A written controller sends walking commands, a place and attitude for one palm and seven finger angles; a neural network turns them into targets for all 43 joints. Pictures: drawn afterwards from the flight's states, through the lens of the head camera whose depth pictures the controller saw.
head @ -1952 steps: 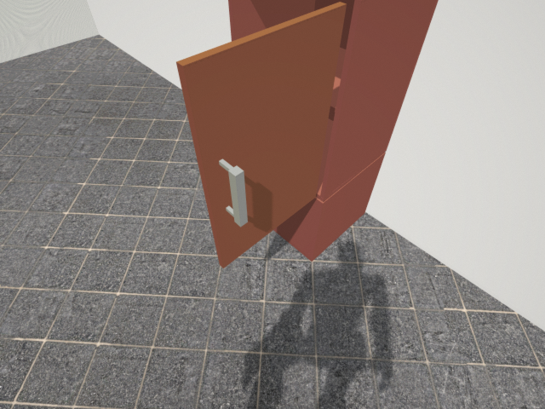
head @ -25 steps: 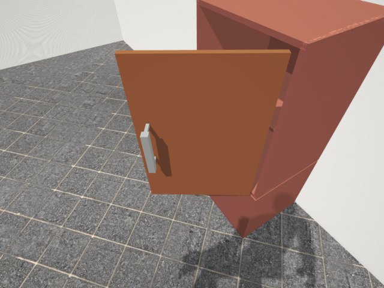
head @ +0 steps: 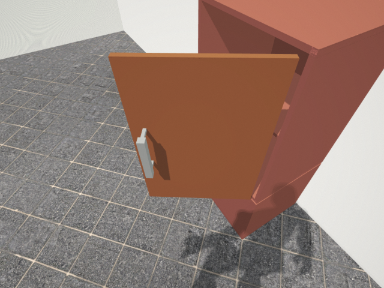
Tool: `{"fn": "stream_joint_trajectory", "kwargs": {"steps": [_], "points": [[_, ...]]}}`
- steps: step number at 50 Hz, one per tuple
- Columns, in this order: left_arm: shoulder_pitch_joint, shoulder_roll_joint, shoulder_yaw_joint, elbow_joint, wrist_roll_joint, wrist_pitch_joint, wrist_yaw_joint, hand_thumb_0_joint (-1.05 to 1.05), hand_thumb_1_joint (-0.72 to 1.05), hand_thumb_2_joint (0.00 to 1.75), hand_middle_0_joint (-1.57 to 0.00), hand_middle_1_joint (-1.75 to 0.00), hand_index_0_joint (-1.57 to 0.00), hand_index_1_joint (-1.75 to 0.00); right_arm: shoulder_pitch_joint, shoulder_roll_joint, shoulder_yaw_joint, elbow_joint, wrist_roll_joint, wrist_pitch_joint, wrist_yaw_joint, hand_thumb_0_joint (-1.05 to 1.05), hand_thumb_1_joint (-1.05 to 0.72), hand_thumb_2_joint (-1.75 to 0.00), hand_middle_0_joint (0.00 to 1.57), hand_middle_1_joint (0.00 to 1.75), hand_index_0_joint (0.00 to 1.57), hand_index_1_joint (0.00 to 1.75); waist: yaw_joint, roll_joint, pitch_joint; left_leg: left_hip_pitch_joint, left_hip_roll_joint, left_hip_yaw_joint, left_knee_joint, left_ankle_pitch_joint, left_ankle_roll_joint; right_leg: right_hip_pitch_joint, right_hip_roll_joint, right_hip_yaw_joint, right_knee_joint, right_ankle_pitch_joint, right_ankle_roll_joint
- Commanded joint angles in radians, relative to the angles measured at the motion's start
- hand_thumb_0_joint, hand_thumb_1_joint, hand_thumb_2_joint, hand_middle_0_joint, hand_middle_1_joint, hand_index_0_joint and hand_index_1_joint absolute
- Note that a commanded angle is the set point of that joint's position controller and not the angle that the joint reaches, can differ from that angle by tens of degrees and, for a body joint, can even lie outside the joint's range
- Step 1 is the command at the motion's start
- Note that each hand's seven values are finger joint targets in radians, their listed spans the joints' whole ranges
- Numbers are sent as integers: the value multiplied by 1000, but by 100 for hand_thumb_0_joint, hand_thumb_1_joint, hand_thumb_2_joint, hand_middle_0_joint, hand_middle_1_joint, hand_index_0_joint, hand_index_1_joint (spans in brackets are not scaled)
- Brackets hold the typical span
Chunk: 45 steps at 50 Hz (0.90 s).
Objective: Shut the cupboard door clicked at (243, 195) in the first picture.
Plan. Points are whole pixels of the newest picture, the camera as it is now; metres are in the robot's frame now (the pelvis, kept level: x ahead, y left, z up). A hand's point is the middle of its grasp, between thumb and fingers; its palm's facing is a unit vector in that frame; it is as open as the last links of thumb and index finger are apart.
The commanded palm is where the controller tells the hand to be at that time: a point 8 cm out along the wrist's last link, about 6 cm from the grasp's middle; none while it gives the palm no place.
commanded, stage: look again from close up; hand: left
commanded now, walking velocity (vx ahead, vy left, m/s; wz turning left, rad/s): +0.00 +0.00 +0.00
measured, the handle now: (147, 154) +0.48 +0.16 -0.05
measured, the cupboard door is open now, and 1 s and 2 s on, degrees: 56 56 56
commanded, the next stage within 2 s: raise the hand and make a fist in 0.10 s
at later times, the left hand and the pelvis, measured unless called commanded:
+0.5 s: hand (94, 275) +0.16 +0.22 -0.06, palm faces +0.07 -1.00 -0.06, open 6.8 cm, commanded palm +0.12 +0.28 -0.08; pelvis -0.02 +0.00 -0.09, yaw +1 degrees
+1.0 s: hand (92, 273) +0.17 +0.23 -0.07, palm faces +0.01 -1.00 -0.03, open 4.4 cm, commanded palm +0.14 +0.28 -0.07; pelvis -0.03 +0.03 -0.12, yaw +1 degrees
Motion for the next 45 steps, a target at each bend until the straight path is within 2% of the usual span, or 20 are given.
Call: {"fn": "stream_joint_trajectory", "kwargs": {"steps": [1, 9, 10, 11, 12, 13, 14, 15, 16, 17, 18, 20, 23, 25, 28, 29, 31, 36, 43, 45], "points": [[-28, 208, 47, -55, -4, -27, 11, 0, 90, 90, -20, -30, -20, -30, -30, -193, -31, -56, 3, -20, -19, 0, -90, -90, 20, 30, 20, 30, 5, -29, -78, 3, 133, -115, -70, 113, 16, 73, -151, 150, -66, 125, -4], [-43, 218, 47, -54, -2, -26, 11, 0, 90, 90, -20, -30, -20, -30, -56, -201, -29, -60, 3, -19, -20, 0, -90, -90, 20, 30, 20, 30, 6, -29, -76, 22, 135, -116, -78, 134, 15, 82, -150, 149, -78, 148, -2], [124, 92, 43, -26, -9, -38, 50, 0, 90, 90, -20, -30, -20, -30, -32, -88, -15, -109, 21, -23, -14, 0, -90, -90, 20, 30, 20, 30, 25, -42, -120, -16, 160, -27, 116, 58, -4, 110, -203, 164, -24, 356, 70], [-648, 882, 724, -1263, -90, -339, 5, 0, 90, 90, -20, -30, -20, -30, 166, -207, -106, -384, -37, -149, -158, 0, -90, -90, 20, 30, 20, 30, -37, -212, -213, 187, 78, -117, 274, 193, 63, 44, -179, 158, 154, 49, 9], [70, 173, 172, -785, -122, -227, -27, 0, 90, 90, -22, -32, -22, -32, -131, -102, -36, -408, 72, -164, -130, 0, -90, -90, 20, 30, 20, 30, 21, 171, -401, 86, -8, -45, 367, 365, -5, -11, -73, 33, 372, 134, 0], [236, -35, 196, -937, -224, -164, -63, 0, 90, 90, -24, -34, -24, -34, -122, -79, -38, -492, 59, -197, -100, 0, -90, -90, 20, 30, 20, 30, 50, 266, -416, 92, 3, -73, 319, 483, -34, -59, -56, -19, 350, 120, 0], [166, 42, 243, -974, -207, -224, -80, 0, 90, 90, -25, -36, -25, -36, -49, -56, -58, -501, 54, -240, -82, 0, -90, -90, 20, 30, 20, 30, 4, 135, -232, -63, 6, -73, 254, 357, -23, -198, -26, -28, 256, 63, 11], [265, 4, 264, -903, -254, -267, -110, 0, 90, 90, -27, -38, -27, -38, -40, -70, -88, -514, 47, -267, -77, 0, -90, -90, 20, 30, 20, 30, 7, 46, -75, -195, -6, -73, 283, 187, -24, -270, -15, -32, 251, 15, 15], [308, -19, 277, -824, -281, -329, -145, 0, 90, 90, -29, -40, -29, -40, -37, -77, -94, -513, 40, -284, -67, 0, -90, -90, 20, 30, 20, 30, -2, -63, -19, -313, -18, -77, 334, 64, -21, -348, -22, -29, 283, -37, 17], [367, -29, 312, -742, -305, -405, -185, 0, 90, 90, -31, -42, -31, -42, -40, -67, -95, -519, 36, -294, -55, 0, -90, -90, 20, 30, 20, 30, 17, -173, 26, -453, -25, -87, 369, -80, -29, -425, -21, -27, 321, -198, 16], [402, -43, 314, -700, -327, -490, -245, 0, 90, 90, -33, -44, -33, -44, -37, -64, -96, -540, 40, -307, -47, 0, -90, -90, 20, 30, 20, 30, 33, -156, 55, -525, -38, -80, 432, -113, -33, -462, -33, 16, 366, -235, 1], [372, -9, 331, -756, -359, -667, -367, 0, 90, 90, -36, -48, -36, -48, -42, -65, -96, -586, 33, -336, -31, 0, -90, -90, 20, 30, 20, 30, 48, -186, -83, -650, -42, -72, 577, -144, -28, -524, -36, 73, 489, -272, 1], [256, 115, 380, -844, -385, -794, -529, 0, 90, 90, -42, -54, -42, -54, -37, -75, -89, -646, 33, -375, -25, 0, -90, -90, 20, 30, 20, 30, 49, -39, -273, -801, -28, -61, 761, -178, -16, -577, -42, 175, 632, -327, -8], [210, 151, 404, -967, -438, -753, -574, 0, 90, 90, -46, -58, -46, -58, -44, -75, -83, -715, 49, -378, -39, 0, -90, -90, 20, 30, 20, 30, 58, -17, -409, -839, -22, -46, 816, -213, 3, -552, -46, 217, 632, -425, 10], [152, 136, 386, -1134, -485, -651, -562, 0, 90, 90, -51, -64, -51, -64, -52, -72, -68, -757, 67, -367, -70, 0, -90, -90, 20, 30, 20, 30, 51, -1, -397, -865, -12, -63, 822, -274, 21, -565, -26, 217, 599, -540, 22], [120, 140, 369, -1222, -477, -620, -541, 0, 90, 90, -53, -66, -53, -66, -39, -70, -65, -758, 67, -364, -77, 0, -90, -90, 20, 30, 20, 30, 43, 53, -423, -830, -9, -69, 814, -263, 26, -570, -22, 197, 605, -508, 20], [184, 114, 339, -1310, -439, -551, -488, 0, 90, 90, -57, -70, -57, -70, -18, -62, -64, -745, 66, -351, -84, 0, -90, -90, 20, 30, 20, 30, 41, 67, -449, -766, -3, -88, 780, -191, 30, -567, -4, 133, 634, -371, 14], [240, 82, 287, -1327, -365, -430, -402, 0, 90, 90, -66, -80, -66, -80, -16, -45, -62, -721, 62, -312, -87, 0, -90, -90, 20, 30, 20, 30, 21, 31, -411, -770, 2, -115, 751, -179, 21, -614, 9, 52, 666, -297, 16], [310, 78, 309, -1255, -360, -410, -342, 0, 90, 90, -79, -94, -79, -94, -37, -43, -46, -750, 60, -285, -83, 0, -90, -90, 20, 30, 20, 30, 51, -5, -369, -816, -4, -125, 697, -263, 5, -624, 5, 25, 660, -395, 5], [299, 68, 284, -1291, -356, -432, -332, 0, 90, 90, -82, -98, -82, -98, -25, -46, -46, -761, 59, -289, -80, 0, -90, -90, 20, 30, 20, 30, 41, -2, -398, -792, -3, -128, 685, -270, 4, -631, 2, 16, 665, -387, 9]]}}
